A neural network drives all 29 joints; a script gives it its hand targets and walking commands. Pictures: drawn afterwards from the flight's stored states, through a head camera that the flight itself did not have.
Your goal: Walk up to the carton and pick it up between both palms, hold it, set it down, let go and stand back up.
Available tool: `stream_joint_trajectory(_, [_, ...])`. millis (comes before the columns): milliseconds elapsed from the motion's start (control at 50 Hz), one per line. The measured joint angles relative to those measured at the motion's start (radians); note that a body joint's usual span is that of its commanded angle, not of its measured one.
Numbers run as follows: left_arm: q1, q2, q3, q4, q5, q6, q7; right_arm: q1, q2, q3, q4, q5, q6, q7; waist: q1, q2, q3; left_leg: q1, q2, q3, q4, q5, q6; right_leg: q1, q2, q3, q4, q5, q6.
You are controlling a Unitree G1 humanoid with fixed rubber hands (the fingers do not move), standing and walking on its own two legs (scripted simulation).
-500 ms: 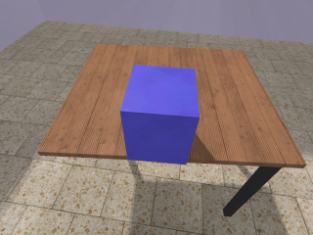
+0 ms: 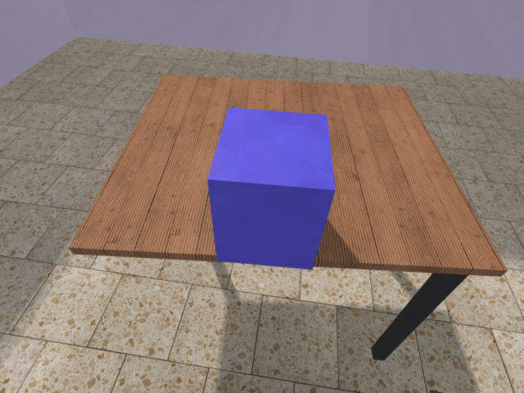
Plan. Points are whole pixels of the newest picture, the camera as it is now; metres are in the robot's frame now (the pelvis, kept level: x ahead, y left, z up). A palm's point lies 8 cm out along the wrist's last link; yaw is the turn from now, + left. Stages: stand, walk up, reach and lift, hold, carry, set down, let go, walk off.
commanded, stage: stand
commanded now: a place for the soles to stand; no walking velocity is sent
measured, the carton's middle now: (270, 189) +0.47 -0.03 +0.04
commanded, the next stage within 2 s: reach and lift in 0.34 s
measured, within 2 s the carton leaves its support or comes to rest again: neither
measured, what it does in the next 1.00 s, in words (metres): stands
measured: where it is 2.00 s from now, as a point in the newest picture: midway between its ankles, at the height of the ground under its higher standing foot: outside the picture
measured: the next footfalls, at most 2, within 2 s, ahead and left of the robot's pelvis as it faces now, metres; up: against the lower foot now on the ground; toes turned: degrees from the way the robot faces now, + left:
none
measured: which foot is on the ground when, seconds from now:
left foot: down 0.00-1.00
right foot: down 0.00-1.00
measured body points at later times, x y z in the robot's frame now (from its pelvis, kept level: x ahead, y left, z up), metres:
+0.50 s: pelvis +0.00 +0.00 -0.01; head +0.02 +0.00 +0.44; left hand +0.10 +0.32 -0.12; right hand +0.10 -0.32 -0.11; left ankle +0.07 +0.15 -0.71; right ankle +0.02 -0.15 -0.71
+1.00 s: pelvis +0.03 -0.01 +0.02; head +0.01 +0.02 +0.47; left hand +0.23 +0.26 -0.05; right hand +0.17 -0.31 -0.05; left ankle +0.07 +0.15 -0.71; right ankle +0.02 -0.16 -0.71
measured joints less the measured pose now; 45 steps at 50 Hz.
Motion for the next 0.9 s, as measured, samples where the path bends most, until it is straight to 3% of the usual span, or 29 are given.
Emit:
stream_joint_trajectory(400, [0.000, 0.000, 0.000, 0.000, 0.000, 0.000, 0.000, 0.000, 0.000, 0.001, 0.000, 0.000, 0.000, 0.000, 0.000, 0.000, 0.001, 0.001, 0.002, 0.000, -0.018, 0.005, -0.002, 0.000, 0.000, 0.000, -0.018, 0.006, 0.000])
stream_joint_trajectory(500, [-0.089, 0.000, 0.000, -0.132, 0.000, 0.284, 0.015, -0.122, 0.018, -0.114, 0.088, -0.035, -0.091, 0.022, 0.000, -0.003, 0.110, -0.005, 0.000, 0.009, 0.066, -0.030, -0.015, -0.016, -0.001, 0.000, 0.091, -0.085, -0.027])
stream_joint_trajectory(560, [-0.146, 0.000, 0.000, -0.246, 0.000, 0.372, 0.015, -0.171, 0.019, -0.133, 0.088, -0.035, -0.128, 0.023, 0.000, -0.025, 0.181, -0.007, -0.008, 0.014, 0.131, -0.061, -0.018, -0.021, -0.009, 0.000, 0.152, -0.070, -0.028])
stream_joint_trajectory(700, [-0.168, -0.045, 0.000, -0.468, 0.000, 0.393, 0.027, -0.178, 0.035, -0.141, 0.089, -0.035, -0.151, 0.027, 0.000, -0.054, 0.171, 0.015, 0.015, 0.014, 0.112, -0.072, -0.023, 0.007, 0.008, -0.001, 0.111, -0.061, 0.004])
stream_joint_trajectory(900, [-0.146, -0.090, 0.000, -0.478, 0.000, 0.368, 0.028, -0.162, 0.036, -0.091, 0.084, -0.036, -0.193, 0.028, 0.000, -0.036, 0.079, 0.170, 0.037, 0.014, -0.080, -0.013, -0.021, 0.178, 0.011, -0.006, -0.122, 0.024, 0.009])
